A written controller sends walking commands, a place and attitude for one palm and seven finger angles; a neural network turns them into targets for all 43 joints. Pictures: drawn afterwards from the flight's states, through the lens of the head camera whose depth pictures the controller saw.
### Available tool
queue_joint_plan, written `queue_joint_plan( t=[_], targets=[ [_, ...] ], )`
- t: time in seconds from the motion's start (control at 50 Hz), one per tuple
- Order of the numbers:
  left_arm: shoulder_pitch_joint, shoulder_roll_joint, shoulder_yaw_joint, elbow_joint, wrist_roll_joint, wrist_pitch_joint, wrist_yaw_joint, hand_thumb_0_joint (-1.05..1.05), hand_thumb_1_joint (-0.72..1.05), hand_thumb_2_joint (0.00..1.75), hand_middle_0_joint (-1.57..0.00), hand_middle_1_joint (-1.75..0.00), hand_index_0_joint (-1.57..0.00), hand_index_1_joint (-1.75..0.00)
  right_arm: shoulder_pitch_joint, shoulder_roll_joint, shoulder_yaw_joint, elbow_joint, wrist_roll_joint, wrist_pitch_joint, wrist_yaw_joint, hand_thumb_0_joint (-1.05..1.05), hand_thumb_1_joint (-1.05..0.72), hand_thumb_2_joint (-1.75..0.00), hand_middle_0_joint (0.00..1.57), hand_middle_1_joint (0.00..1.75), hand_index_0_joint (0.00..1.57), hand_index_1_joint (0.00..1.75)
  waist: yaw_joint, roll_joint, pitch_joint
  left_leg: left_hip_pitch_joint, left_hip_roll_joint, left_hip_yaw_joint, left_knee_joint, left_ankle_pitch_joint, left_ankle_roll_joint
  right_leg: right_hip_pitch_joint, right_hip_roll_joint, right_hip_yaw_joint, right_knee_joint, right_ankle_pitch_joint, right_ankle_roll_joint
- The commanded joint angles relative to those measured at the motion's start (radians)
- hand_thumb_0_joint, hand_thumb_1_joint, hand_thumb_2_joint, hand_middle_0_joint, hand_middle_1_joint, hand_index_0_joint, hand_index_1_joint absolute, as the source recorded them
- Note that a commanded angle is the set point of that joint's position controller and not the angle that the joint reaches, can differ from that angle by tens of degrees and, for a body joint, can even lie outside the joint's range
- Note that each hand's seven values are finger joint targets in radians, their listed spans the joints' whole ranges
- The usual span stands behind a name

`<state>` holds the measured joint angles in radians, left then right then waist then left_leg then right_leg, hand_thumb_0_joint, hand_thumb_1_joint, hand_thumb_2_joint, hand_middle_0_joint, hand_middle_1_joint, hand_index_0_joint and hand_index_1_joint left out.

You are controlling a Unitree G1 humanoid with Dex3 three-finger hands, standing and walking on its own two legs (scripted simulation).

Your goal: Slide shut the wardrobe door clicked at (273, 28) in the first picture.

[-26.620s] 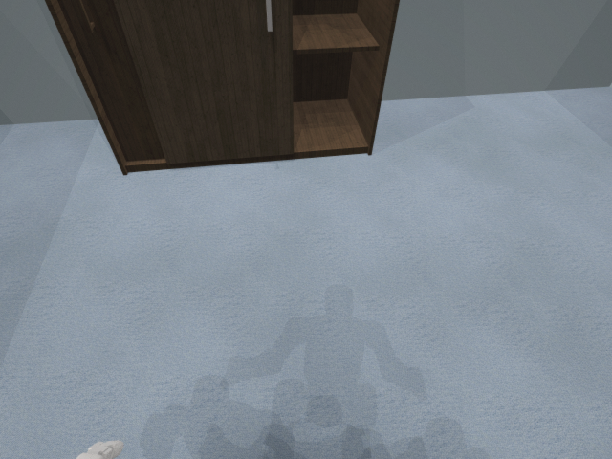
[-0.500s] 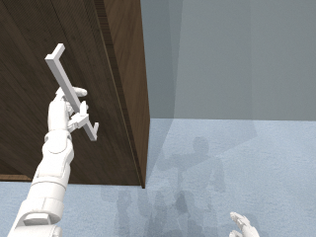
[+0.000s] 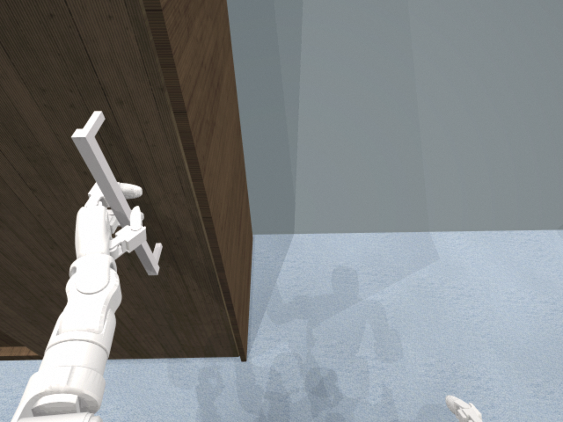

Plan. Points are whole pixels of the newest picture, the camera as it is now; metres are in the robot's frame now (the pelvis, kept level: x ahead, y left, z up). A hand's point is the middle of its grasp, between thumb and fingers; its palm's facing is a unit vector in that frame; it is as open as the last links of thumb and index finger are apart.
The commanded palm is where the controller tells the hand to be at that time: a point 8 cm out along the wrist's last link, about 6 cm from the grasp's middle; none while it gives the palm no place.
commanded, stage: stop walking and hold the door there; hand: left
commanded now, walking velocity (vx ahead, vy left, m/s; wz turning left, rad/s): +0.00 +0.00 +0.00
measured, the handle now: (129, 207) +0.41 +0.28 +0.07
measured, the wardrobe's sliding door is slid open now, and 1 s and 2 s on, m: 0.00 0.00 0.00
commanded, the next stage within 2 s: loosen the grip on the handle in 0.36 s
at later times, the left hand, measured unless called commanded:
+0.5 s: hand (135, 225) +0.37 +0.25 +0.08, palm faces +0.34 -0.90 -0.28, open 5.8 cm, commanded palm +0.31 +0.28 +0.09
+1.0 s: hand (124, 226) +0.36 +0.26 +0.09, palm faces +0.38 -0.89 -0.24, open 13.9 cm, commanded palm +0.31 +0.29 +0.10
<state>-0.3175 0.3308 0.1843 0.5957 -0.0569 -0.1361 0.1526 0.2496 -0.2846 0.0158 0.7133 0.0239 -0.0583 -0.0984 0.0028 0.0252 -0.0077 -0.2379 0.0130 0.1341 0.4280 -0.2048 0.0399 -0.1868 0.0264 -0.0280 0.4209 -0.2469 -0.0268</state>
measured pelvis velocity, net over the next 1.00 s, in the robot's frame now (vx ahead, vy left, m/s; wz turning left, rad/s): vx -0.03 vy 0.00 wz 0.04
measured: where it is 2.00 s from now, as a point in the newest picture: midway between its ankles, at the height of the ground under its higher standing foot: outside the picture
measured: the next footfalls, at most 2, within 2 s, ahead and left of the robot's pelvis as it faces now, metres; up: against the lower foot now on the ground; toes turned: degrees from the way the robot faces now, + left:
none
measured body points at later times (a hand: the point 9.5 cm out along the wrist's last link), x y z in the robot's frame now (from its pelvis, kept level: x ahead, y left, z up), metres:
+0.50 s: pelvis +0.00 -0.02 +0.00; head +0.02 -0.02 +0.45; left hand +0.34 +0.29 +0.10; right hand +0.13 -0.27 -0.11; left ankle +0.02 +0.09 -0.74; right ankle -0.02 -0.10 -0.74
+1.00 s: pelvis -0.03 +0.00 -0.01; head -0.01 +0.00 +0.44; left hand +0.33 +0.31 +0.10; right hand +0.09 -0.25 -0.12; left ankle +0.02 +0.09 -0.74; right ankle -0.02 -0.10 -0.74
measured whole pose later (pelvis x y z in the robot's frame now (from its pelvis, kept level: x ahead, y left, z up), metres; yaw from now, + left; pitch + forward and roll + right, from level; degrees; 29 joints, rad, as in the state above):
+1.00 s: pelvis -0.03 +0.00 -0.01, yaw +2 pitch +3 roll -1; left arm -0.45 0.37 0.24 0.62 0.00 -0.04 0.12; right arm 0.31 -0.24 0.03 0.70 0.04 -0.10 -0.06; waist -0.02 0.00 -0.03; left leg -0.39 0.01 0.09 0.56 -0.22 0.05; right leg -0.32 0.02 -0.07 0.55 -0.28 -0.03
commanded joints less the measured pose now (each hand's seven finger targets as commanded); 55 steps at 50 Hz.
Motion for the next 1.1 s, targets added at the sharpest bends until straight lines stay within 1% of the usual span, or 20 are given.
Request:
queue_joint_plan(
  t=[0.0,0.28,0.42,0.44,0.46,0.48,0.5,0.52,0.54,0.58,0.62,0.66,0.7,0.74,0.82,0.84,0.92,0.98,1.04,1.08],
  targets=[
    [-0.279,0.137,-0.019,-0.194,0.019,-0.053,-0.028,0.00,0.90,0.90,-0.45,-1.40,-0.45,-1.40,-0.055,-0.114,-0.041,-0.128,0.005,-0.042,-0.011,0.00,-0.90,-0.90,0.20,0.30,0.20,0.30,-0.031,0.018,-0.214,0.182,0.132,-0.134,-0.035,0.246,-0.017,-0.029,-0.100,0.097,-0.068,0.237,0.009],
    [-0.234,0.217,0.059,-0.126,0.017,-0.050,-0.027,0.00,0.90,0.90,-0.45,-1.40,-0.45,-1.40,-0.048,-0.114,-0.043,-0.124,0.010,-0.015,-0.016,0.00,-0.90,-0.90,0.20,0.30,0.20,0.30,-0.029,-0.027,-0.218,0.172,0.111,-0.103,-0.003,0.260,-0.013,0.001,-0.117,0.098,-0.092,0.374,0.027],
    [-0.249,0.206,0.046,-0.121,0.016,-0.055,-0.034,0.00,0.90,0.90,-0.45,-1.40,-0.45,-1.40,-0.051,-0.113,-0.041,-0.125,0.011,-0.007,-0.019,0.00,-0.90,-0.90,0.20,0.30,0.20,0.30,-0.029,-0.007,-0.209,0.186,0.112,-0.106,-0.016,0.248,-0.009,-0.025,-0.107,0.091,-0.104,0.306,0.033],
    [-0.923,0.909,0.586,-0.385,0.138,-0.083,-0.042,0.00,0.90,0.90,-0.45,-1.40,-0.45,-1.40,0.014,-0.148,-0.131,-0.188,-0.005,-0.012,0.027,0.00,-0.90,-0.90,0.20,0.30,0.20,0.30,0.028,-0.263,-0.012,0.099,0.117,-0.046,0.048,0.195,0.027,-0.168,-0.093,0.137,-0.175,0.425,0.115],
    [-1.063,0.837,0.525,-0.274,0.120,0.007,-0.074,0.00,0.78,0.84,-0.45,-1.40,-0.45,-1.40,-0.065,-0.218,-0.155,-0.092,-0.107,-0.053,0.026,0.00,-0.90,-0.90,0.20,0.30,0.20,0.30,-0.009,0.084,-0.359,0.042,-0.003,-0.082,0.055,0.427,0.004,0.131,-0.074,0.033,0.141,0.738,-0.044],
    [-0.598,0.255,0.141,-0.012,0.115,0.072,-0.141,0.00,0.66,0.78,-0.45,-1.40,-0.45,-1.40,0.004,-0.096,-0.126,-0.121,-0.025,-0.065,0.040,0.00,-0.90,-0.90,0.20,0.30,0.20,0.30,-0.007,-0.050,-0.389,0.115,0.013,-0.050,0.044,0.657,-0.032,0.011,-0.040,-0.027,0.085,0.611,-0.010],
    [-0.312,0.231,0.255,-0.018,0.046,0.077,-0.171,0.00,0.54,0.73,-0.45,-1.40,-0.45,-1.40,0.052,-0.133,-0.121,-0.133,-0.010,-0.083,0.059,0.00,-0.90,-0.90,0.20,0.30,0.20,0.30,0.042,-0.052,-0.432,0.214,0.010,-0.070,0.104,0.701,-0.012,-0.030,-0.021,-0.016,0.080,0.594,0.005],
    [-0.289,0.315,0.304,-0.152,0.009,0.049,-0.161,0.00,0.42,0.67,-0.45,-1.40,-0.45,-1.40,0.008,-0.149,-0.110,-0.153,-0.013,-0.086,0.068,0.00,-0.90,-0.90,0.20,0.30,0.20,0.30,0.079,0.017,-0.466,0.224,0.002,-0.074,0.105,0.630,-0.011,0.002,-0.031,0.005,0.081,0.573,0.008],
    [-0.310,0.272,0.237,-0.210,0.015,0.037,-0.149,0.00,0.30,0.61,-0.45,-1.40,-0.45,-1.40,-0.025,-0.135,-0.101,-0.169,-0.015,-0.084,0.075,0.00,-0.90,-0.90,0.20,0.30,0.20,0.30,0.060,0.096,-0.424,0.196,-0.005,-0.062,0.098,0.531,-0.005,-0.018,-0.034,0.014,0.078,0.513,0.006],
    [-0.271,0.199,0.149,-0.177,0.050,0.040,-0.120,0.00,0.05,0.49,-0.45,-1.40,-0.45,-1.40,-0.003,-0.132,-0.095,-0.168,-0.005,-0.068,0.094,0.00,-0.90,-0.90,0.20,0.30,0.20,0.30,0.020,0.008,-0.324,0.101,0.002,-0.081,0.101,0.343,0.003,-0.098,-0.024,-0.008,0.071,0.339,0.004],
    [-0.339,0.210,0.122,-0.211,0.047,0.047,-0.096,0.00,-0.19,0.37,-0.45,-1.40,-0.45,-1.40,-0.016,-0.138,-0.085,-0.188,0.013,-0.056,0.086,0.00,-0.90,-0.90,0.20,0.30,0.20,0.30,-0.003,-0.025,-0.271,0.040,-0.005,-0.090,0.083,0.142,0.013,-0.148,-0.028,0.008,0.041,0.167,0.011],
    [-0.410,0.291,0.164,-0.192,0.048,0.051,-0.065,0.00,-0.43,0.26,-0.44,-1.38,-0.44,-1.38,-0.020,-0.145,-0.077,-0.183,0.019,-0.051,0.065,0.00,-0.90,-0.90,0.20,0.30,0.20,0.30,-0.007,-0.035,-0.250,-0.008,-0.008,-0.095,0.071,0.003,0.017,-0.161,-0.034,0.034,0.005,0.004,0.013],
    [-0.487,0.230,0.071,-0.160,0.065,0.054,-0.054,0.00,-0.55,0.20,-0.41,-1.35,-0.41,-1.35,-0.032,-0.127,-0.057,-0.188,0.031,-0.056,0.054,0.00,-0.90,-0.90,0.20,0.30,0.20,0.30,-0.030,-0.026,-0.188,-0.027,-0.010,-0.104,0.052,-0.107,0.020,-0.208,-0.039,0.045,-0.018,-0.127,0.014],
    [-0.487,0.240,0.069,-0.152,0.073,0.045,-0.040,0.00,-0.55,0.20,-0.38,-1.32,-0.38,-1.32,-0.030,-0.126,-0.056,-0.184,0.032,-0.065,0.044,0.00,-0.90,-0.90,0.20,0.30,0.20,0.30,-0.017,0.021,-0.212,-0.016,-0.012,-0.115,0.044,-0.154,0.020,-0.211,-0.039,0.052,-0.020,-0.165,0.007],
    [-0.536,0.215,0.046,-0.087,0.057,0.040,-0.022,0.00,-0.55,0.20,-0.33,-1.25,-0.33,-1.25,-0.019,-0.127,-0.044,-0.159,0.031,-0.080,0.028,0.00,-0.90,-0.90,0.20,0.30,0.20,0.30,-0.034,-0.038,-0.158,-0.041,-0.007,-0.137,0.037,-0.200,0.019,-0.231,-0.038,0.047,-0.028,-0.189,0.009],
    [-0.580,0.399,0.186,-0.214,0.061,0.024,-0.011,0.00,-0.55,0.20,-0.32,-1.23,-0.32,-1.23,-0.023,-0.139,-0.051,-0.165,0.027,-0.080,0.023,0.00,-0.90,-0.90,0.20,0.30,0.20,0.30,0.012,0.009,-0.270,-0.012,-0.005,-0.138,0.030,-0.167,0.021,-0.154,-0.039,0.060,-0.024,-0.169,0.004],
    [-0.509,0.240,0.090,-0.187,0.049,0.026,-0.015,0.00,-0.55,0.20,-0.26,-1.17,-0.26,-1.17,-0.017,-0.116,-0.042,-0.150,0.016,-0.094,0.019,0.00,-0.90,-0.90,0.20,0.30,0.20,0.30,-0.008,0.007,-0.240,0.038,0.010,-0.154,0.038,-0.045,0.016,-0.169,-0.019,0.017,0.015,-0.016,-0.001],
    [-0.497,0.223,0.076,-0.261,0.053,0.028,-0.015,0.00,-0.55,0.20,-0.25,-1.15,-0.25,-1.15,-0.005,-0.119,-0.048,-0.149,0.008,-0.103,0.024,0.00,-0.90,-0.90,0.20,0.30,0.20,0.30,-0.006,0.052,-0.297,0.105,0.016,-0.169,0.053,0.065,0.008,-0.173,-0.015,0.003,0.043,0.071,-0.004],
    [-0.483,0.154,0.027,-0.287,0.051,0.051,-0.012,0.00,-0.55,0.20,-0.25,-1.15,-0.25,-1.15,0.002,-0.113,-0.048,-0.139,0.008,-0.108,0.027,0.00,-0.90,-0.90,0.20,0.30,0.20,0.30,-0.015,0.040,-0.279,0.138,0.027,-0.188,0.059,0.134,-0.006,-0.200,-0.012,-0.012,0.058,0.110,-0.003],
    [-0.456,0.170,0.051,-0.298,0.052,0.066,0.001,0.00,-0.55,0.20,-0.25,-1.15,-0.25,-1.15,0.005,-0.116,-0.050,-0.138,0.005,-0.106,0.028,0.00,-0.90,-0.90,0.20,0.30,0.20,0.30,-0.006,0.020,-0.292,0.138,0.028,-0.191,0.063,0.164,-0.010,-0.189,-0.011,-0.013,0.061,0.122,-0.002]
  ],
)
